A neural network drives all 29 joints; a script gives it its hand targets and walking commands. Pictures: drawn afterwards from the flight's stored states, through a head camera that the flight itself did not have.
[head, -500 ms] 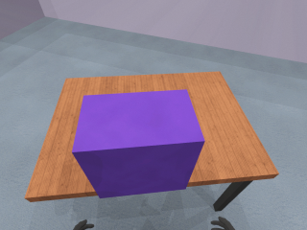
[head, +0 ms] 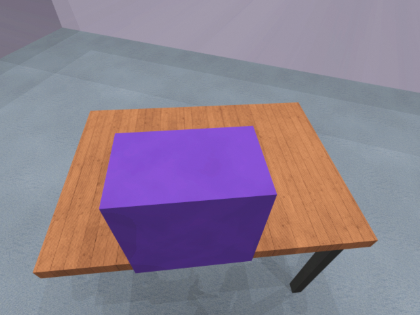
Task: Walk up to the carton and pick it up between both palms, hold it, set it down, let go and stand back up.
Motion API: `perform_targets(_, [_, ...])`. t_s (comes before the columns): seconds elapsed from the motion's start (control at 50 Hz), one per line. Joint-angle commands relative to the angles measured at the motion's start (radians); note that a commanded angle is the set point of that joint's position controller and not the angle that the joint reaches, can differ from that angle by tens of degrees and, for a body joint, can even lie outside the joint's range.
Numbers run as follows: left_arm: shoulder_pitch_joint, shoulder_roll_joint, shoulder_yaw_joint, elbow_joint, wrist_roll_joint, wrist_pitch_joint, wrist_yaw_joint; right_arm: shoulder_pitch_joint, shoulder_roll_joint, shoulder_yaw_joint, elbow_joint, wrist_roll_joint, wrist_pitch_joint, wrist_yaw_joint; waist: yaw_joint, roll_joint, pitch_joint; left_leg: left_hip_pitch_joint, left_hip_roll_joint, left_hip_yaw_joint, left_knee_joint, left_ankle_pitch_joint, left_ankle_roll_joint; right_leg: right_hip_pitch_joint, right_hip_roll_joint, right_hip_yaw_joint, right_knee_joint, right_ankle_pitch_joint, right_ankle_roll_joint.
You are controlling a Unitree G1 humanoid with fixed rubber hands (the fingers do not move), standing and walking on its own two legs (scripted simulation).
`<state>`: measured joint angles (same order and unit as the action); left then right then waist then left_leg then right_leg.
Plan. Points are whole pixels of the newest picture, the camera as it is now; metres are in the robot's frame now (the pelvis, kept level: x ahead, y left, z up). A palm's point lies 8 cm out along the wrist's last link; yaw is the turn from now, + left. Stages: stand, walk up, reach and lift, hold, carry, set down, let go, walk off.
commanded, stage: stand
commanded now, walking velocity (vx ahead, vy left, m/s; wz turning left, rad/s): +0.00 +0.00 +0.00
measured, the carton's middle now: (190, 204) +0.38 +0.04 -0.02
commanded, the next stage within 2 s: walk up in 1.60 s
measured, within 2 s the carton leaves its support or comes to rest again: neither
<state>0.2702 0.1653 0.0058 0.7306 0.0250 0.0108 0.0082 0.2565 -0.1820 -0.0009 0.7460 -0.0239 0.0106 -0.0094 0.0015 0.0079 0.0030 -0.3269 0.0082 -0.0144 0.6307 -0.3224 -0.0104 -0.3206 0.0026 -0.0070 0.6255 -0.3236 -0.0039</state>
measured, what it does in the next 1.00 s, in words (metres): stands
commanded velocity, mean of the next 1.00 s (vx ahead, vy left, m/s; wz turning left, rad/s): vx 0.00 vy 0.00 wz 0.00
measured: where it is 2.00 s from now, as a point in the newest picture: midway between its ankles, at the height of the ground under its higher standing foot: outside the picture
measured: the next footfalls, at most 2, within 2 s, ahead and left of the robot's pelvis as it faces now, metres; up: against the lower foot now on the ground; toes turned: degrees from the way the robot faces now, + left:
none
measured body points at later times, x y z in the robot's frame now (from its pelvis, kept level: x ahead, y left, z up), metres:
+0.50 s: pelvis +0.00 +0.00 +0.01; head +0.01 +0.00 +0.46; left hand +0.07 +0.23 -0.13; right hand +0.07 -0.23 -0.13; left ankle +0.01 +0.13 -0.73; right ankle +0.00 -0.12 -0.73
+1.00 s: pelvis +0.00 +0.00 +0.01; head +0.01 +0.00 +0.46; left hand +0.01 +0.22 -0.14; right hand +0.01 -0.22 -0.14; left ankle +0.01 +0.13 -0.73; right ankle +0.00 -0.12 -0.73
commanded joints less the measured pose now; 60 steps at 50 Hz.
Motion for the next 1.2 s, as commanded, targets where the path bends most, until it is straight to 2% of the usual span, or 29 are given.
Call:
perform_targets(0.0, [-0.012, 0.102, 0.031, -0.070, -0.001, -0.027, 0.004, 0.009, -0.089, -0.030, -0.063, -0.001, -0.024, -0.004, -0.007, -0.023, -0.058, 0.031, 0.031, -0.041, -0.101, 0.141, 0.038, 0.023, -0.057, 0.075, -0.120, 0.144, -0.044])
perform_targets(0.16, [0.021, 0.099, 0.040, -0.022, -0.002, -0.024, 0.009, 0.025, -0.086, -0.035, -0.020, 0.001, -0.026, -0.011, 0.003, 0.007, -0.020, 0.015, 0.043, -0.058, -0.144, 0.134, 0.046, 0.035, -0.052, 0.073, -0.129, 0.136, -0.044])
perform_targets(0.4, [0.039, 0.092, 0.048, 0.058, -0.005, -0.029, 0.017, 0.053, -0.084, -0.044, 0.060, 0.004, -0.028, -0.017, -0.003, -0.013, -0.012, 0.056, 0.048, -0.057, -0.166, 0.162, 0.048, 0.052, -0.060, 0.081, -0.166, 0.165, -0.043])
perform_targets(0.68, [0.075, 0.078, 0.053, 0.184, -0.010, -0.028, 0.026, 0.080, -0.068, -0.048, 0.185, 0.009, -0.026, -0.025, -0.002, -0.004, 0.026, 0.091, 0.057, -0.060, -0.215, 0.184, 0.045, 0.088, -0.068, 0.084, -0.213, 0.183, -0.039])
perform_targets(1.18, [0.105, 0.026, 0.036, 0.354, -0.011, -0.021, 0.034, 0.114, -0.013, -0.034, 0.350, 0.010, -0.019, -0.033, -0.002, -0.007, 0.084, 0.111, 0.059, -0.055, -0.267, 0.147, 0.035, 0.102, -0.069, 0.082, -0.267, 0.139, -0.029])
